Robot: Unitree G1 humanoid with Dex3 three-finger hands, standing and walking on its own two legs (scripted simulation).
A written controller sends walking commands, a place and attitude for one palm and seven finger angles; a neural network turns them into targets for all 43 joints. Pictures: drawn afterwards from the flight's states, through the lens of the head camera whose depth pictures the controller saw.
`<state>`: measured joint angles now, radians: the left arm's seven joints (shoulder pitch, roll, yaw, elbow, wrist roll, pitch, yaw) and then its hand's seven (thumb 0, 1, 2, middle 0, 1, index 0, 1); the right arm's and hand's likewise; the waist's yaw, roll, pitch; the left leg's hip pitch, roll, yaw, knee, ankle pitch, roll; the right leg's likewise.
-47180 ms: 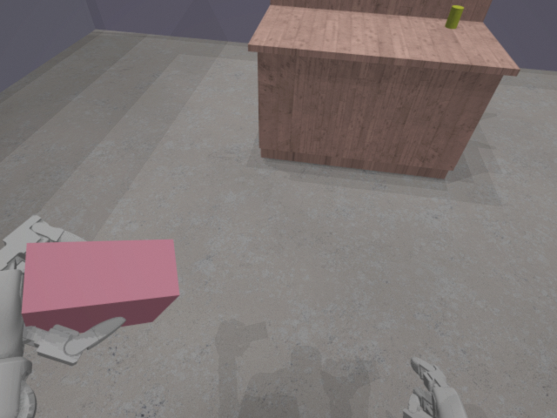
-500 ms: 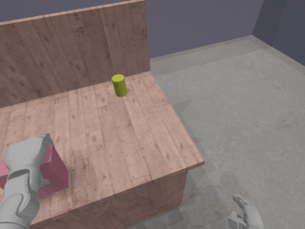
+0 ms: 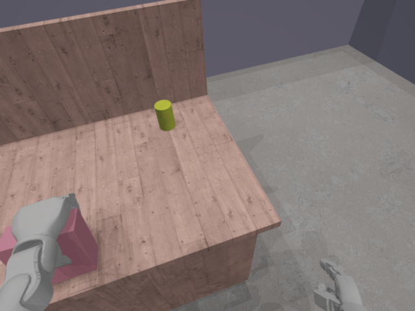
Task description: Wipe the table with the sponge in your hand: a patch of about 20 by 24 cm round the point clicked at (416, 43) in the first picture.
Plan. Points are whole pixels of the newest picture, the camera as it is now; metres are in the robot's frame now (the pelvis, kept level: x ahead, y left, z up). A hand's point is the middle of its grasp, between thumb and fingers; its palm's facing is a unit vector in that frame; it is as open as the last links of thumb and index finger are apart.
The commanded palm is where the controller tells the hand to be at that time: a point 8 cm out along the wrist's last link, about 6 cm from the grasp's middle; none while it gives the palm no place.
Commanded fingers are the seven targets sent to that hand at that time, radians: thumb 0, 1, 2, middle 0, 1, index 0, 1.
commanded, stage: move the sponge above the wiping area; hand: left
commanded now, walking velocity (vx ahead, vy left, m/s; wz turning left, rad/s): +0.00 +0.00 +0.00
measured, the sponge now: (58, 255) +0.20 +0.35 -0.03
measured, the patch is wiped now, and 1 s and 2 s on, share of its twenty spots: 0.00 0.00 0.00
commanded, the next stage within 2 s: lower the sponge onto the table in 0.84 s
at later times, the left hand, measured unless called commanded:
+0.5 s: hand (61, 242) +0.21 +0.33 +0.01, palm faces -0.18 -0.09 -0.98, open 10.4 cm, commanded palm +0.21 +0.34 +0.09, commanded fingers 0.00 0.10 1.30 -1.20 -1.60 -1.20 -1.60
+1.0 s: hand (59, 240) +0.21 +0.33 +0.02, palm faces -0.11 -0.05 -0.99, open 10.4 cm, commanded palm +0.21 +0.35 +0.09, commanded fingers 0.00 0.10 1.30 -1.20 -1.60 -1.20 -1.60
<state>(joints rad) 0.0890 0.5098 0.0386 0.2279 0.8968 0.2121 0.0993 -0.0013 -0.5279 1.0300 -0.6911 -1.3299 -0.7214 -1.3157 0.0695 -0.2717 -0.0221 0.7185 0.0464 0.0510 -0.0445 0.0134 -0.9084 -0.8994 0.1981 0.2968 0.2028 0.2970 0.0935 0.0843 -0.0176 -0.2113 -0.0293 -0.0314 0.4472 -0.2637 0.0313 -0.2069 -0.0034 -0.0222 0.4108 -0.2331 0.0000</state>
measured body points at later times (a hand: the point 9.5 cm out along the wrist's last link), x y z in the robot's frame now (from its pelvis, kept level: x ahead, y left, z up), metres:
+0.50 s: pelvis -0.01 +0.00 +0.00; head +0.01 -0.02 +0.45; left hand +0.22 +0.33 +0.06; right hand +0.20 -0.23 -0.10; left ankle -0.02 +0.10 -0.74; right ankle -0.01 -0.12 -0.74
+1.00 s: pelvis +0.00 +0.00 +0.00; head +0.02 +0.00 +0.45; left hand +0.21 +0.33 +0.07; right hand +0.19 -0.24 -0.11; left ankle -0.02 +0.10 -0.74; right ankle -0.01 -0.12 -0.74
